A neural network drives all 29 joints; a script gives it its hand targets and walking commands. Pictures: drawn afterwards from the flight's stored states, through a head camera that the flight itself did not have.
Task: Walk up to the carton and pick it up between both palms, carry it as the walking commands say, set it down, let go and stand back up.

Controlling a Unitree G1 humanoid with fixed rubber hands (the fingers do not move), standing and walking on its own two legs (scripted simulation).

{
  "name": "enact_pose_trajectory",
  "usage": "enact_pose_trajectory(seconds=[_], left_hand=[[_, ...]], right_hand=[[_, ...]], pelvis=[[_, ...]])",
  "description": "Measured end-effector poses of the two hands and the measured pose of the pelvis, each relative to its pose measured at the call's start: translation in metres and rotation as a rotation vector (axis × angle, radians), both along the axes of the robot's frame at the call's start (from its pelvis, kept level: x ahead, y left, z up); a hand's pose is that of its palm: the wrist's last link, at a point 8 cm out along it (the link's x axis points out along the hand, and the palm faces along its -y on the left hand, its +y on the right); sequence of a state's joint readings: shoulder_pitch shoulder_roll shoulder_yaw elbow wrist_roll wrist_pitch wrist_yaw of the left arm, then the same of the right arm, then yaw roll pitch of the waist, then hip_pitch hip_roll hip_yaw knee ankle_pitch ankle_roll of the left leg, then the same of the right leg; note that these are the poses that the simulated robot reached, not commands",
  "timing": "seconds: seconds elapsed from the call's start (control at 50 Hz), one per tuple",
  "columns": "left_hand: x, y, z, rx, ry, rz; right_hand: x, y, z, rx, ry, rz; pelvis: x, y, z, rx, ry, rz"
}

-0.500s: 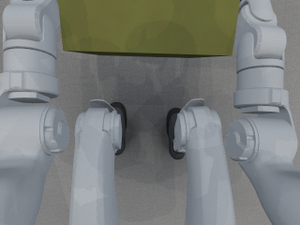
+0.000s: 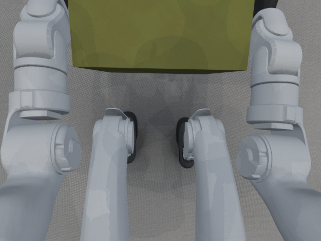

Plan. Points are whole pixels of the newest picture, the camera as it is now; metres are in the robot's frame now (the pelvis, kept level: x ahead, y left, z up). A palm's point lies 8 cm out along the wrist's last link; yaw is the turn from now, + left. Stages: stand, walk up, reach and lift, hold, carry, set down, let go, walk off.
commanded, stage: reach and lift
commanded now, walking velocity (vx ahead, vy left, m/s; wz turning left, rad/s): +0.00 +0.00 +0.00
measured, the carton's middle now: (159, 17) +0.54 +0.01 -0.16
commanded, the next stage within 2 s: none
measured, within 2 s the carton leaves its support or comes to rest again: neither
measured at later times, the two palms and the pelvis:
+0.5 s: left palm out of the picture +0.53 +0.18 -0.03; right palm (286, 8) +0.51 -0.17 -0.03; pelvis +0.00 +0.00 +0.05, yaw +1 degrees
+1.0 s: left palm out of the picture +0.50 +0.18 +0.04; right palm out of the picture +0.49 -0.17 +0.04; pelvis +0.01 +0.00 +0.12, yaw +1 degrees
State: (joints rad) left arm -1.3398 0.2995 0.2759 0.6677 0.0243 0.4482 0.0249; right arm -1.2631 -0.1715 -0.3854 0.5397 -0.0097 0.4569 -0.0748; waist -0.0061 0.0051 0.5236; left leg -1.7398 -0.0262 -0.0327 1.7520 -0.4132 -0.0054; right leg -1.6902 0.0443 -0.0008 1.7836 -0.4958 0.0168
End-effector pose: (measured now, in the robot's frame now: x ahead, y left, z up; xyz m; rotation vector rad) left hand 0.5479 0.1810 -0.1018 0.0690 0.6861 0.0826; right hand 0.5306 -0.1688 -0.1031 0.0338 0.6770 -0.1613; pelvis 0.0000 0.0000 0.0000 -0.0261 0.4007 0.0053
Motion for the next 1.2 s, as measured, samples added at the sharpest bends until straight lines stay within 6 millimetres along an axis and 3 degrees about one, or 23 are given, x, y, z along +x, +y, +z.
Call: enact_pose_trajectory(seconds=[1.2], left_hand=[[-0.054,-0.001,0.172,0.013,0.004,-0.016]], right_hand=[[-0.054,-0.001,0.173,-0.017,0.001,0.018]], pelvis=[[0.012,0.001,0.139,0.009,-0.205,0.016]])
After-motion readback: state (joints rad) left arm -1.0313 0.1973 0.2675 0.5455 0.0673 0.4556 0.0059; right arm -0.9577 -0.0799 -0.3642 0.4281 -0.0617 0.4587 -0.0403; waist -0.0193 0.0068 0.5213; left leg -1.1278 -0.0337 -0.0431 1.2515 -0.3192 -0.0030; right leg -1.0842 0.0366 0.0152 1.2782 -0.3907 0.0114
